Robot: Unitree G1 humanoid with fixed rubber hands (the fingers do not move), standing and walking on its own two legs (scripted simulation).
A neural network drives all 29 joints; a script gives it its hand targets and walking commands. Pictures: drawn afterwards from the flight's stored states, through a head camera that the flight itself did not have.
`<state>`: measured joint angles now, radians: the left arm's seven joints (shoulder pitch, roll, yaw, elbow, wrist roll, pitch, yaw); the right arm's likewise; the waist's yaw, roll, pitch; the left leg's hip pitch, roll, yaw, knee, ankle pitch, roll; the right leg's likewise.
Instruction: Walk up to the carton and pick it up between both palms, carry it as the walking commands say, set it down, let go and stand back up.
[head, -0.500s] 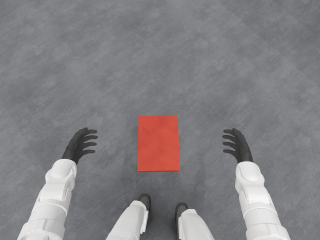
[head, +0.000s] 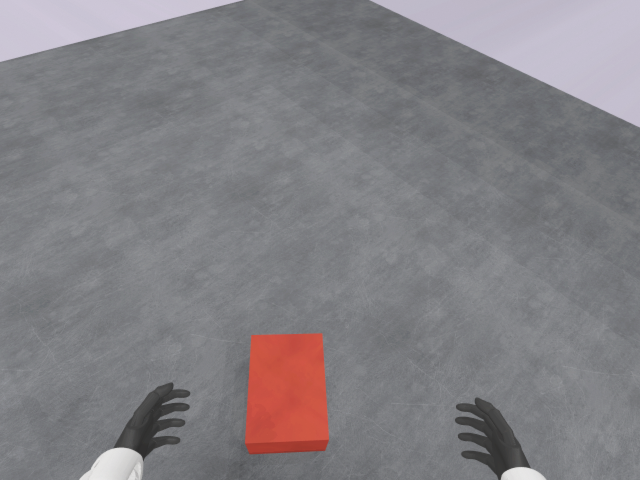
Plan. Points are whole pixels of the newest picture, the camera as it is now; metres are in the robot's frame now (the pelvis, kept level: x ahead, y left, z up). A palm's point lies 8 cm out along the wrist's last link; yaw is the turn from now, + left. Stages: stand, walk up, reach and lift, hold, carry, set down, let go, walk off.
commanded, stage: let go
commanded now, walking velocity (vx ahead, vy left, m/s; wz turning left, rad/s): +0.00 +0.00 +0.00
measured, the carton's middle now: (287, 391) +0.43 +0.07 -0.70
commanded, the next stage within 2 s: stand in 0.22 s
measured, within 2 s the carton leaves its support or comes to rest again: neither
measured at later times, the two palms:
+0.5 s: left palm (66, 464) +0.14 +0.31 -0.09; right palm out of the picture +0.13 -0.26 -0.08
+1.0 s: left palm (58, 476) +0.13 +0.32 -0.10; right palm out of the picture +0.13 -0.27 -0.09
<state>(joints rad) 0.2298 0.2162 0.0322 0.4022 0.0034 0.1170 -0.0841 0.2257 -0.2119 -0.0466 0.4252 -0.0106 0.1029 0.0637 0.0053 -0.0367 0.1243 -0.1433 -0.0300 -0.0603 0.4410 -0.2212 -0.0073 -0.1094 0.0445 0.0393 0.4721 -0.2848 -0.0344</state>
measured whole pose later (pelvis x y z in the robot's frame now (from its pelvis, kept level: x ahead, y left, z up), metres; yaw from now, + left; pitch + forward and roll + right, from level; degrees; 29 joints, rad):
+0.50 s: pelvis +0.02 +0.02 +0.00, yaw -1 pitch -1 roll +0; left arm 0.27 0.35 0.05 0.67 0.03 0.03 0.01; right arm 0.24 -0.30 -0.07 0.74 -0.04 0.01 0.00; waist 0.00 -0.04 -0.03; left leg -0.20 -0.05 -0.03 0.50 -0.28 0.02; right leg -0.16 0.02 0.06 0.51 -0.33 0.00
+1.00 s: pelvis +0.03 +0.03 +0.00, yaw -1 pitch -1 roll +0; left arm 0.22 0.36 0.01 0.87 0.02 -0.01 0.02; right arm 0.16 -0.32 -0.03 0.93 -0.03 -0.02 -0.01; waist 0.00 -0.04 -0.05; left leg -0.14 -0.05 -0.04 0.40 -0.23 0.03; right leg -0.09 0.02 0.06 0.40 -0.28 0.00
